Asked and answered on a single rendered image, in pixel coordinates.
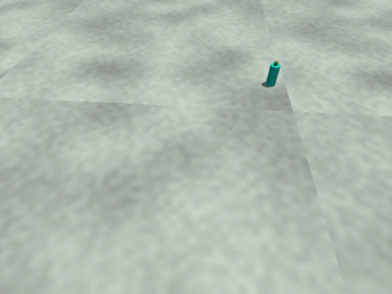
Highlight bottle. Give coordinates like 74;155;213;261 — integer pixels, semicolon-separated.
266;61;281;87

